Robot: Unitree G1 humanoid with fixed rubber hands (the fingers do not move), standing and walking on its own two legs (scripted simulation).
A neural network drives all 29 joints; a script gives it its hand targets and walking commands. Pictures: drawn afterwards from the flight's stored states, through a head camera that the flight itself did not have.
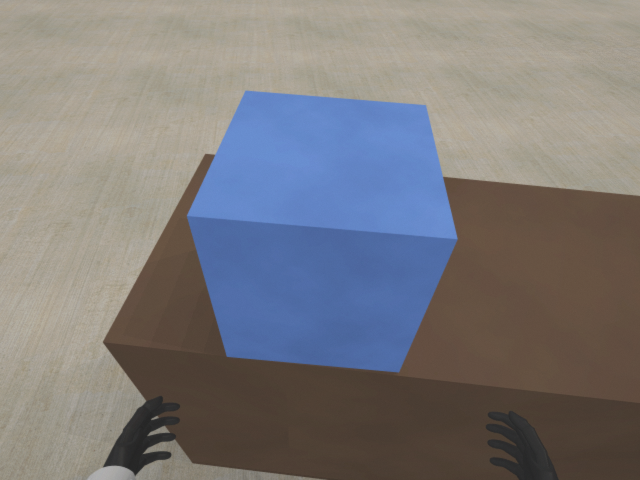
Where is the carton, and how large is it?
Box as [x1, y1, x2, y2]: [187, 91, 457, 371]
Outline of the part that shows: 245,91 187,214 187,218 226,355 234,357 398,371 457,239 425,105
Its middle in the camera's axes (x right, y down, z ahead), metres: +0.00 -0.01 +0.57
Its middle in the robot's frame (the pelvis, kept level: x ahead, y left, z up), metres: +0.44 -0.01 +0.07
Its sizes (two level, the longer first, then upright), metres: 0.272 0.264 0.293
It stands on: a pedestal, 0.70 m high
